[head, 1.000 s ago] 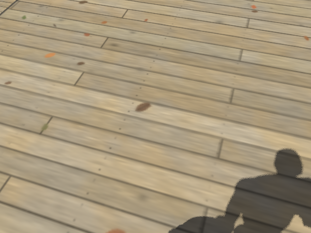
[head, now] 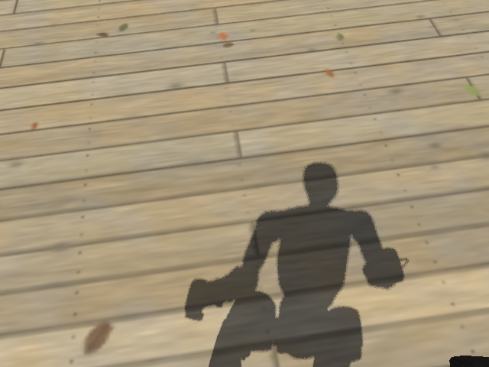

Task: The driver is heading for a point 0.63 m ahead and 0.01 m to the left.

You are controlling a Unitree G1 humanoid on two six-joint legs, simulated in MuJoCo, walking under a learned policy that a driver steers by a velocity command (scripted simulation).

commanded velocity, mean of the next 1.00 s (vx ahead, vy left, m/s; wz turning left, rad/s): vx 0.05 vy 0.00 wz -0.24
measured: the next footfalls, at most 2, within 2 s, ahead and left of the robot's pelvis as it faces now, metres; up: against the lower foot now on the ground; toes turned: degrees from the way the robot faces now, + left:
left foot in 0.18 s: +0.26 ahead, +0.13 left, +0.00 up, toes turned -12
right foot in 0.52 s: +0.14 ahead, -0.10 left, +0.00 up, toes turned -10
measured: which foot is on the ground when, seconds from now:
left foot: up 0.00-0.16, down 0.18-1.00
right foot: down 0.00-0.18, up 0.20-0.50, down 0.52-1.00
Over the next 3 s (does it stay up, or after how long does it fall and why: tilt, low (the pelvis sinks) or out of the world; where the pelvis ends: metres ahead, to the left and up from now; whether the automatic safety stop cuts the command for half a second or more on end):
stays up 0.21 0.03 -0.01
